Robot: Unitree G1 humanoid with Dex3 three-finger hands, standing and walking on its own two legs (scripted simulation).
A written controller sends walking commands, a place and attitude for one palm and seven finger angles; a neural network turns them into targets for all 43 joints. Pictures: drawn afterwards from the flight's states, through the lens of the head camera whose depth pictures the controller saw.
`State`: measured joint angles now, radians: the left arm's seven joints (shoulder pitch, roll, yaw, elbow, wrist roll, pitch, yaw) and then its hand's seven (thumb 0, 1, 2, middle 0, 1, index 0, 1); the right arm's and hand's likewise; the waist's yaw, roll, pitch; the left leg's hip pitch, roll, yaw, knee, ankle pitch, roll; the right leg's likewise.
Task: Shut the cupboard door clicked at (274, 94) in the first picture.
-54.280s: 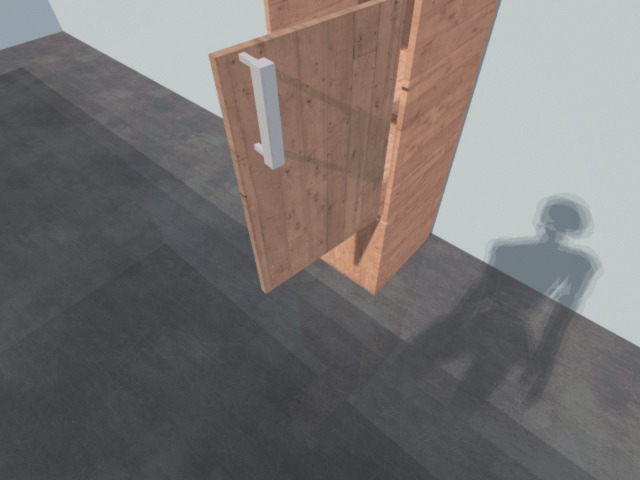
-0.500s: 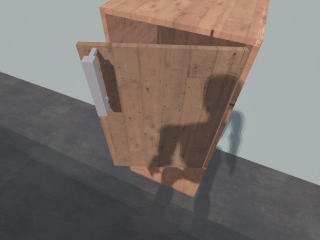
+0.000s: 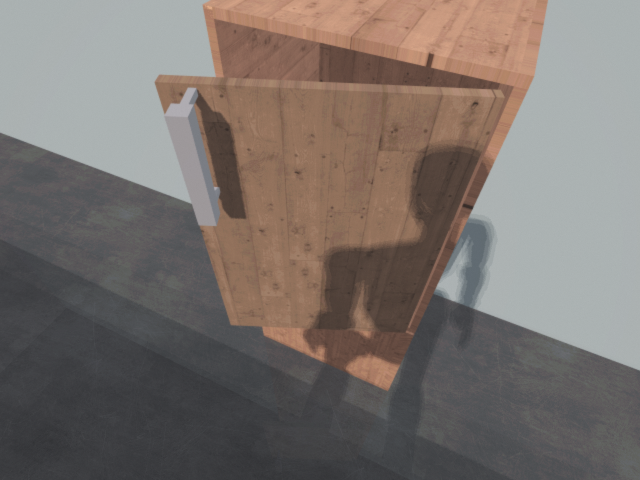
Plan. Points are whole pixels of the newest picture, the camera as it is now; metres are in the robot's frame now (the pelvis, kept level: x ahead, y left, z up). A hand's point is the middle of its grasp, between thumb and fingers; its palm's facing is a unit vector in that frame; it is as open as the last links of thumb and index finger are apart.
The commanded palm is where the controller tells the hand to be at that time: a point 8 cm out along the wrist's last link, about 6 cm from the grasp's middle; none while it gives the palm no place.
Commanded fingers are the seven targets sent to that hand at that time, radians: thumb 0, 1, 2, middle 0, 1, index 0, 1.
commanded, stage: raise the hand and make a fist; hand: left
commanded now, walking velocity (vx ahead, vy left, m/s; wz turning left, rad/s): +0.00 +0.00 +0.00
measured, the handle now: (200, 160) +0.45 +0.19 +0.16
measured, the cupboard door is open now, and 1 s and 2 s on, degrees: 22 22 22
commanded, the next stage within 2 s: bring the fist close to the handle in 1.88 s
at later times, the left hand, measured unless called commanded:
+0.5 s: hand (141, 479) +0.12 +0.20 +0.00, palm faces +0.11 -0.99 -0.04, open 5.6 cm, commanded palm +0.12 +0.24 +0.01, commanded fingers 0.00 0.90 0.90 -0.69 -0.84 -0.69 -0.84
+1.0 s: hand (114, 416) +0.16 +0.22 +0.07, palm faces +0.04 -1.00 -0.04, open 3.4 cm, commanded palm +0.13 +0.26 +0.09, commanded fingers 0.00 0.90 0.90 -1.15 -1.34 -1.15 -1.34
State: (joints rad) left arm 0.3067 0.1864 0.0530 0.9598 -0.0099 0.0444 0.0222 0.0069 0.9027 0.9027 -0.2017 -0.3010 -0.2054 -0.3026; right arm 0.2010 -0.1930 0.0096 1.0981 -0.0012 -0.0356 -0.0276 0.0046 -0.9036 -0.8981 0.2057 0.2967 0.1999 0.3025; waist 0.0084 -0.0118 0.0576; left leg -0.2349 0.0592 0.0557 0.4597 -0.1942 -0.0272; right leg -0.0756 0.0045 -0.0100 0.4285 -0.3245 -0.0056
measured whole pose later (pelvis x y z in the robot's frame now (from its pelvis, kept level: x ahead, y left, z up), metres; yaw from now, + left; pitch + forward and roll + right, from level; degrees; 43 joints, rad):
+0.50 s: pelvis -0.06 -0.01 -0.07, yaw +3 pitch +6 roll -2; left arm 0.45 0.23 0.16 -0.04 -0.29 -0.42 -0.26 0.02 0.90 0.90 -0.52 -0.65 -0.53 -0.65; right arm 0.22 -0.25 0.00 0.55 0.04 -0.30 -0.08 0.01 -0.90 -0.90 0.20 0.30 0.20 0.30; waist 0.05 0.02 -0.08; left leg -0.78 0.07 -0.05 1.03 -0.36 -0.03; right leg -0.59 0.00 -0.11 1.04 -0.56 -0.03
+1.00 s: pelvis -0.04 +0.02 -0.03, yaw +2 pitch +2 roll -2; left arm 0.40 0.26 0.17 -0.25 -0.30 -0.15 -0.22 0.02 0.90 0.90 -0.98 -1.15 -0.98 -1.15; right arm 0.26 -0.24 0.04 0.59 0.05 -0.29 -0.07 0.02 -0.90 -0.90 0.21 0.30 0.20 0.30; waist 0.03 0.04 -0.05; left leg -0.55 0.04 0.01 0.80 -0.29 0.01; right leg -0.37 -0.02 -0.07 0.78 -0.45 0.01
